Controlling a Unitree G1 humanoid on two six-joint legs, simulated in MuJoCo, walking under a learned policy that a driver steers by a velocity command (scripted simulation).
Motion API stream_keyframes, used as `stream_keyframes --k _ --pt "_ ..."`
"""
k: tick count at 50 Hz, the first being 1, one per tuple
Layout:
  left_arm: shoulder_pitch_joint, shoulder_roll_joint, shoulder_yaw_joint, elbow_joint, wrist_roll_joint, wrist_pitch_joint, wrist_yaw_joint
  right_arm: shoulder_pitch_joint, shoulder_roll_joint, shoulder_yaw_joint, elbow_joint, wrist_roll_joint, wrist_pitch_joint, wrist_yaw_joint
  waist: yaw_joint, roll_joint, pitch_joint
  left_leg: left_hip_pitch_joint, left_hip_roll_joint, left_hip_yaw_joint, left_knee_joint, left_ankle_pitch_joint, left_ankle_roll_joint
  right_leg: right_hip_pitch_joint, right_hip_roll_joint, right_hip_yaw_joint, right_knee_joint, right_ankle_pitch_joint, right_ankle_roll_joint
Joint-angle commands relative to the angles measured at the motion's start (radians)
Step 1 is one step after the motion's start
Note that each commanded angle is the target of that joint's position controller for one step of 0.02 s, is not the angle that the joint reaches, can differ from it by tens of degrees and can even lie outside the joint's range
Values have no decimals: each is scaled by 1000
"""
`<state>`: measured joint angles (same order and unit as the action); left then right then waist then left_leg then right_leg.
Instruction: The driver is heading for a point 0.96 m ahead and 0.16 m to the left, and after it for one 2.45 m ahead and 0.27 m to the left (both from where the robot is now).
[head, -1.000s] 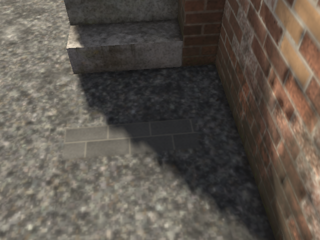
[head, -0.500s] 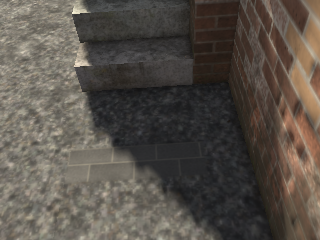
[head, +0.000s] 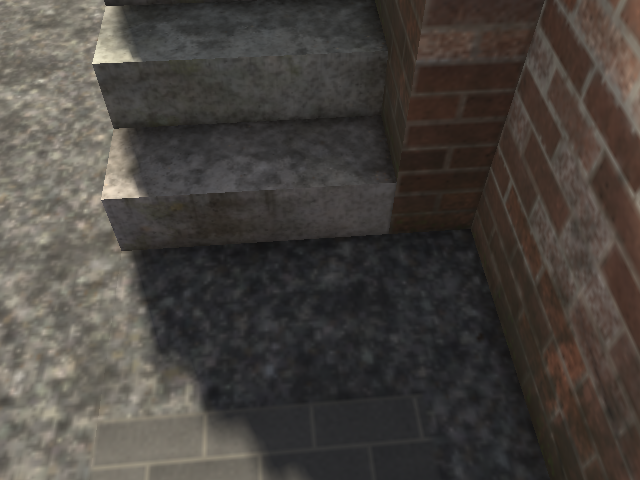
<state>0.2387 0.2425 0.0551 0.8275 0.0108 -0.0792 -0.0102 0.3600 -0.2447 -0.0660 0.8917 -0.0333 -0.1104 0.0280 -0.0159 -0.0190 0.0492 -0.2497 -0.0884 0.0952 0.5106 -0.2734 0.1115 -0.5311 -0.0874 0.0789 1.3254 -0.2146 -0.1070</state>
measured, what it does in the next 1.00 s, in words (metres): walks ahead: right foot, then left foot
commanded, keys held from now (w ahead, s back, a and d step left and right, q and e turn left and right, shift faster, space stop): w+shift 0.84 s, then shift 0.16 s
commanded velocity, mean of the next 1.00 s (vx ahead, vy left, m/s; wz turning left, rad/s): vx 0.78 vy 0.25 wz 0.00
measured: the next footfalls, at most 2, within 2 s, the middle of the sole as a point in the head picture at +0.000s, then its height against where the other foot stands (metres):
right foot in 0.28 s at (338, 477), level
left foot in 0.78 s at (206, 309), level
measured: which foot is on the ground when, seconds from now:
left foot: down 0.00-0.28, up 0.30-0.76, down 0.78-1.00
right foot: up 0.00-0.26, down 0.28-0.80, up 0.82-1.00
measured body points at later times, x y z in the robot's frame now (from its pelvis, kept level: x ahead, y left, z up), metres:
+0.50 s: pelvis +0.44 +0.05 +0.01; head +0.47 +0.01 +0.46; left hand +0.38 +0.38 -0.07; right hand +0.55 -0.20 -0.13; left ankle +0.48 +0.26 -0.62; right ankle +0.42 -0.02 -0.73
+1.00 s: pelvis +0.81 +0.19 +0.01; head +0.84 +0.20 +0.46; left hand +0.93 +0.44 -0.13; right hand +0.82 -0.08 -0.12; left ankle +0.82 +0.28 -0.73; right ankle +0.77 +0.08 -0.59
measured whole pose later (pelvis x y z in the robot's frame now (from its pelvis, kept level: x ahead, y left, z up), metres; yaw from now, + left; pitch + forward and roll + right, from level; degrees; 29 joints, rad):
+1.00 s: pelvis +0.81 +0.19 +0.01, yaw +0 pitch +1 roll +1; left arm 0.17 0.23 0.05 0.86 0.04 -0.04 0.03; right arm 0.34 -0.25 -0.02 0.98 -0.01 -0.14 0.02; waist -0.02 -0.07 0.05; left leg -0.22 -0.05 0.07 0.40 -0.20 0.06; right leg -0.64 -0.02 -0.02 1.46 -0.29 -0.06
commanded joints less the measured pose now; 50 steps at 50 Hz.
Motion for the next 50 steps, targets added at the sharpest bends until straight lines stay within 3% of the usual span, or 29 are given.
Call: stream_keyframes --k 1,4,6,8,11,13,14,15,16,17,18,20,23,26,28,30,33,35,37,38,39,40,41,42,43,44,46,48,50 --pt "41 11 -3 -53 16 40 -15 27 -76 -3 -34 26 -53 3 65 95 32 4 209 -240 -343 294 -14 -92 -26 -40 -124 75 21" --pt "-141 36 -11 -84 8 35 -16 79 -66 7 -3 38 -59 7 12 71 73 23 105 -93 -394 565 -43 -31 32 -159 -428 262 39" --pt "-269 6 -35 -129 9 16 -23 169 -84 15 36 53 -66 0 -31 81 117 63 143 -96 -415 859 -36 24 64 -227 -678 331 35" --pt "-301 35 -36 -132 9 9 -17 197 -125 16 62 52 -62 -17 -31 90 86 204 172 -91 -419 1024 -35 52 106 -237 -780 372 9" --pt "-110 133 -7 -77 11 9 -4 146 -191 3 70 35 -44 -56 74 150 -43 352 233 -77 -194 1377 -40 212 166 -207 -769 284 -34" --pt "239 205 31 32 15 10 24 75 -221 -7 64 15 -20 -64 237 128 -177 270 241 -81 250 1322 -23 511 154 -167 -764 164 -74" --pt "423 270 60 62 38 17 44 19 -185 2 40 26 -21 -58 335 21 -252 100 140 -32 732 963 -17 668 -24 39 -806 -133 -164" --pt "357 288 60 74 48 16 26 213 -15 32 32 53 -31 -39 116 -261 -328 -307 -44 -128 1103 -195 -43 881 -294 639 -931 -424 -317" --pt "208 292 65 18 -3 24 69 238 -124 10 18 2 -10 -36 45 71 -225 -338 10 -242 1024 -84 -51 712 -398 927 -1156 -213 -206" --pt "148 269 62 37 -14 26 99 174 -145 -3 12 -23 30 -18 -8 218 -69 -301 40 -249 1033 40 -87 542 -399 775 -1133 122 -193" --pt "154 231 56 57 2 18 101 110 -139 3 -7 -40 50 -2 -11 268 3 -302 38 -270 1010 59 -90 470 -350 567 -1078 379 -181" --pt "161 226 52 97 16 3 96 30 -101 16 -49 -44 86 25 -25 135 -24 -324 41 -303 935 61 -75 459 -220 234 -986 607 -125" --pt "228 193 26 138 6 -3 64 10 -74 38 -58 -44 119 81 -37 -37 -11 -311 25 -298 730 116 -39 403 -106 29 -965 600 -20" --pt "267 213 24 133 -6 -12 51 -165 -47 69 -126 -57 122 125 3 -141 67 -360 76 -162 479 226 -52 350 -86 -13 -1050 529 -24" --pt "323 174 19 150 -14 -17 47 -291 -36 82 -173 -45 112 140 49 -164 99 -375 123 -82 291 359 -49 359 -92 -13 -1111 498 -7" --pt "338 186 26 148 -17 -34 58 -394 -34 90 -207 -22 105 129 78 -147 132 -354 156 -60 106 520 -30 388 -111 -4 -1209 398 16" --pt "319 229 51 154 -24 -52 76 -420 -62 75 -199 -25 91 101 63 -136 133 -274 145 -45 -44 550 -14 468 -133 -59 -1241 467 65" --pt "308 217 56 158 -8 -32 99 -360 -39 79 -191 -21 88 80 24 -210 79 -193 126 -38 -14 420 -1 530 -160 -118 -1144 711 70" --pt "262 250 73 134 -9 -22 104 -251 -85 56 -164 -34 79 75 -35 -202 -33 -13 76 -1 -24 272 22 533 -173 -147 -909 945 55" --pt "256 252 77 128 -12 -15 108 -115 -112 37 -113 -34 76 69 -80 -198 -112 118 62 5 -61 221 44 524 -179 -131 -738 963 36" --pt "270 242 75 122 -13 -9 107 21 -162 9 -57 -42 76 55 -126 -145 -183 273 48 24 -63 153 61 453 -139 -130 -519 861 32" --pt "435 92 37 112 -34 9 80 29 -231 -24 -81 -69 56 59 -63 109 -370 761 249 -157 83 267 196 5 -65 -98 -145 272 78" --pt "288 106 35 60 -20 15 81 116 -265 -48 -68 -25 67 31 -164 232 -464 745 423 -423 -28 483 306 -147 125 -119 220 -479 86" --pt "170 106 39 47 1 21 88 110 -225 -38 -46 -8 67 6 -154 109 -364 647 372 -334 -41 500 260 -239 94 -50 253 -415 42" --pt "157 70 24 36 28 -11 60 112 -195 -16 17 -29 19 -9 -91 -68 -308 488 437 -597 -175 60 136 -220 35 24 203 -166 0" --pt "177 14 10 55 13 -11 55 15 -158 -7 5 -27 -7 -14 -5 -55 -182 280 437 -585 -259 73 85 -141 -5 12 140 -22 8" --pt "215 9 7 69 35 26 43 -83 -95 18 -2 14 -36 -13 78 34 -94 57 389 -455 -297 349 54 -7 -15 -7 116 25 37" --pt "208 12 7 84 35 54 35 -32 -50 39 38 29 -53 -5 74 101 -114 77 357 -284 -207 827 96 -37 48 -51 236 -53 54" --pt "120 8 4 46 38 78 38 7 -56 51 63 34 -56 -10 64 132 -71 87 317 -181 -193 964 85 -138 61 -79 204 -92 48"
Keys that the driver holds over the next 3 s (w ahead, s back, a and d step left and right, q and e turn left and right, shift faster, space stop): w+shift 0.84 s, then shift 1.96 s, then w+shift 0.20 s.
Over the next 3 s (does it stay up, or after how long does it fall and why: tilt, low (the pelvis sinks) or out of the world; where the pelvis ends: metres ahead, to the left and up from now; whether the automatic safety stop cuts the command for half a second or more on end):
stays up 1.17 0.22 0.19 its command is cut before an obstacle after 0.3 s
